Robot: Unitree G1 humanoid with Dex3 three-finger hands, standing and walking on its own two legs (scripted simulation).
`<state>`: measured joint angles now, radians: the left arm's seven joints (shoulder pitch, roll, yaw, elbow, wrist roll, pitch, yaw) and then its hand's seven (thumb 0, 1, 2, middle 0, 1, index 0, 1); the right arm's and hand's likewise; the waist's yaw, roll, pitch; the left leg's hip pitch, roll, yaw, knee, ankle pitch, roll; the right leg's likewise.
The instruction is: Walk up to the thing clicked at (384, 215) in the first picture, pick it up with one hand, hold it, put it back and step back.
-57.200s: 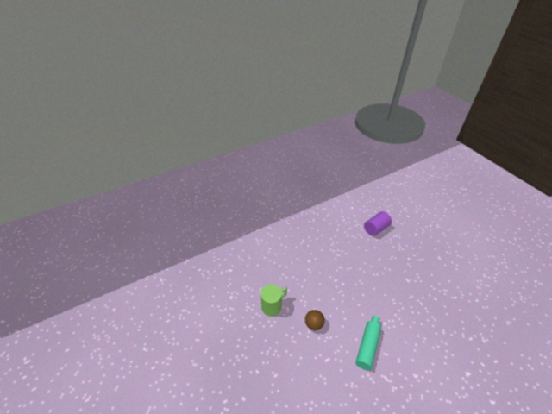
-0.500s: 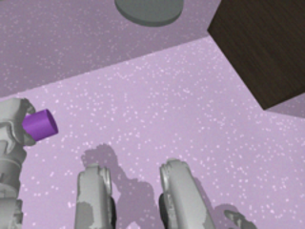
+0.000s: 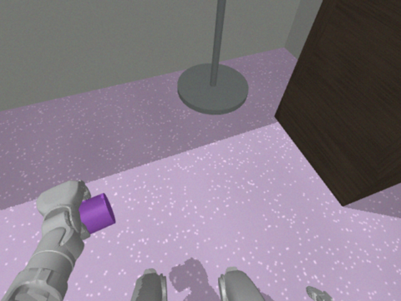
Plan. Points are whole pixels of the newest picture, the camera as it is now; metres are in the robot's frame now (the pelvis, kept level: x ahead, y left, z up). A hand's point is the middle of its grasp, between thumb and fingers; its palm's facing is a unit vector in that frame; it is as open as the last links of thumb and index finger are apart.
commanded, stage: lift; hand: left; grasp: from above
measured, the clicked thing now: (86, 217) +0.37 +0.26 -0.12
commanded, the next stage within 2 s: hold in 0.50 s
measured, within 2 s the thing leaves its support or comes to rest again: neither
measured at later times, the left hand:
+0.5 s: hand (71, 181) +0.39 +0.24 +0.03, palm faces -0.38 -0.22 -0.90, open 9.9 cm
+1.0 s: hand (63, 171) +0.39 +0.23 +0.07, palm faces -0.35 -0.21 -0.91, open 9.8 cm
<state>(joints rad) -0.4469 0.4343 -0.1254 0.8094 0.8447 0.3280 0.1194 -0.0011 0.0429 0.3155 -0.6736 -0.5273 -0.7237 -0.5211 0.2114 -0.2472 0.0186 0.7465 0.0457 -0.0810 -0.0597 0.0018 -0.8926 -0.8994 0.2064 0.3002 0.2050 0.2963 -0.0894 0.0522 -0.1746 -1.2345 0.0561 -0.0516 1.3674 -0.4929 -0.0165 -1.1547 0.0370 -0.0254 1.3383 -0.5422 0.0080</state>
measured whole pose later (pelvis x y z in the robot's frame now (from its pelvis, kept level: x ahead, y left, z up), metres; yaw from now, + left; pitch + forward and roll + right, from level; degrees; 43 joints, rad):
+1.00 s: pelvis +0.07 +0.00 +0.12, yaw +1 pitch +6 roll +0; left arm -0.40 0.27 -0.22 0.83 0.84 0.43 0.14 -0.01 0.10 0.22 -0.70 -0.45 -0.76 -0.43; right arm 0.25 -0.26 -0.01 0.77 0.05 -0.09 0.00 0.00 -0.88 -0.89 0.20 0.30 0.20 0.30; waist -0.03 0.05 -0.09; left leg -0.46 0.03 0.02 0.67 -0.32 -0.01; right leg -0.41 0.00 0.03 0.67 -0.36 0.01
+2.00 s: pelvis +0.06 +0.00 +0.13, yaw +1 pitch +1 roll +0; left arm -0.31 0.30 -0.28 0.61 0.84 0.53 0.00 0.00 0.08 0.25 -0.67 -0.53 -0.73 -0.51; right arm 0.20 -0.26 0.02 0.72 0.07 -0.08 -0.01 0.01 -0.88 -0.90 0.20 0.30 0.20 0.30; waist 0.01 0.07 -0.05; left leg -0.31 0.02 0.02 0.53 -0.24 -0.01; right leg -0.27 0.00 0.03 0.54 -0.30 0.01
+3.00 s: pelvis +0.05 +0.00 +0.12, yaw +1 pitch +7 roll +0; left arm -0.42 0.29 -0.22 0.95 0.94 0.32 0.18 -0.01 0.08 0.23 -0.69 -0.54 -0.74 -0.50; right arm 0.22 -0.26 -0.01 0.71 0.05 -0.07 0.02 0.00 -0.86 -0.89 0.21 0.30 0.20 0.30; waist -0.03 0.01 -0.03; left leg -0.52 0.03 0.01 0.69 -0.29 -0.01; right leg -0.47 0.01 0.02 0.69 -0.34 0.01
